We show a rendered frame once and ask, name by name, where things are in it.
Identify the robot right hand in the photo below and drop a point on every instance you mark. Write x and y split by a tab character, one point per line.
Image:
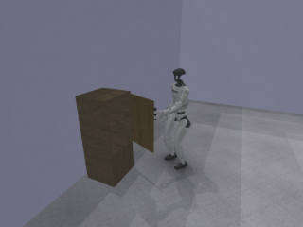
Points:
166	117

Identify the robot left forearm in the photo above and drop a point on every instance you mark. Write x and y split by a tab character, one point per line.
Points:
172	109

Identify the cupboard door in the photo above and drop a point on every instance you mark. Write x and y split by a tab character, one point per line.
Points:
142	121

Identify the right robot thigh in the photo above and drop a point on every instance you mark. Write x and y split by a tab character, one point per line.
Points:
169	126

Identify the humanoid robot torso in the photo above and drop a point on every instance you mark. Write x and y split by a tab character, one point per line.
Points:
176	93

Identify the left robot upper arm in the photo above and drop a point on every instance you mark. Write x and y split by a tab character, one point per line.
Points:
185	92

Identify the robot left hand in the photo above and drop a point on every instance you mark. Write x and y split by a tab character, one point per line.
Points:
159	113

